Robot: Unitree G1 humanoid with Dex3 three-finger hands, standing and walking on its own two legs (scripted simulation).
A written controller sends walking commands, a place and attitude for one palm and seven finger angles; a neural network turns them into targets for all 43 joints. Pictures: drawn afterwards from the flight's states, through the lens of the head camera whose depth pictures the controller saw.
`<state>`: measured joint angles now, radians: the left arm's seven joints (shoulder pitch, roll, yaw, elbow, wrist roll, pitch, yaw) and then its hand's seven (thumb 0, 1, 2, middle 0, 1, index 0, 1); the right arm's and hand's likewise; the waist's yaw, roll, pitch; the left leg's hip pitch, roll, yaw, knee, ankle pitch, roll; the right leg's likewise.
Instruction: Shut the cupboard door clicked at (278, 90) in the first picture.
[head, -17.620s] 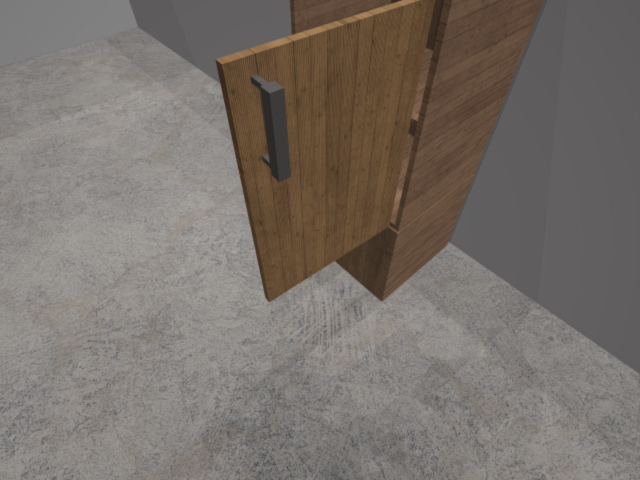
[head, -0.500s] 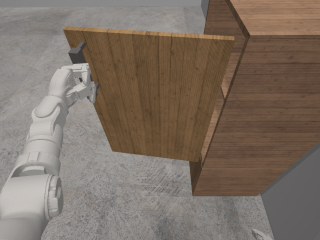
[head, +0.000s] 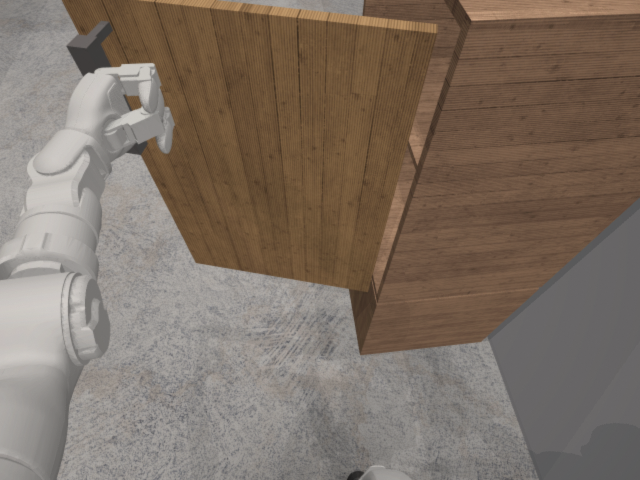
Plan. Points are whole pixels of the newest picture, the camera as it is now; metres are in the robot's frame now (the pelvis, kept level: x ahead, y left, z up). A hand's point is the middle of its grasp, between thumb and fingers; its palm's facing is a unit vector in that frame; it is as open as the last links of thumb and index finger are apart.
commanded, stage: push the door shut along its arc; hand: left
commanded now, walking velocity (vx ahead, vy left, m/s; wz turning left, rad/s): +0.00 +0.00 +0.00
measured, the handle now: (120, 92) +0.57 +0.20 +0.16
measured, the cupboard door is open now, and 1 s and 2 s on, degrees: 73 59 54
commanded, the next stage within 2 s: pull the fist back off the door in 0.92 s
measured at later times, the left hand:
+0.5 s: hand (192, 90) +0.55 +0.11 +0.17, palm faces -0.36 -0.93 +0.00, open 3.1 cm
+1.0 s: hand (221, 74) +0.58 +0.07 +0.17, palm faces -0.42 -0.91 +0.00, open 3.4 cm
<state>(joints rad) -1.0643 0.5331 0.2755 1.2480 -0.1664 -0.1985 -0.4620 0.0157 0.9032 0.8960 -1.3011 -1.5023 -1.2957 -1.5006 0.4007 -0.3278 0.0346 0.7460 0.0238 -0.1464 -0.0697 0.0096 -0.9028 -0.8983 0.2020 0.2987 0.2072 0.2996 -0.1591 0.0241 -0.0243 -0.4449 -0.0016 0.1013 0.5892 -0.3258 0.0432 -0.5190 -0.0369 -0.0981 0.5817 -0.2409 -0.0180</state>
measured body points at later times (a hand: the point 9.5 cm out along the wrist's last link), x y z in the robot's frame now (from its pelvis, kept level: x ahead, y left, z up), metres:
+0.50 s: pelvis +0.01 +0.00 -0.01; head +0.13 +0.00 +0.43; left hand +0.57 +0.16 +0.17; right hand -0.04 -0.28 -0.12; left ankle -0.02 +0.09 -0.73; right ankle +0.02 -0.11 -0.73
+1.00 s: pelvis +0.02 +0.00 -0.02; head +0.16 +0.00 +0.41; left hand +0.60 +0.13 +0.17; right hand -0.04 -0.28 -0.12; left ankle -0.02 +0.09 -0.73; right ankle +0.02 -0.11 -0.73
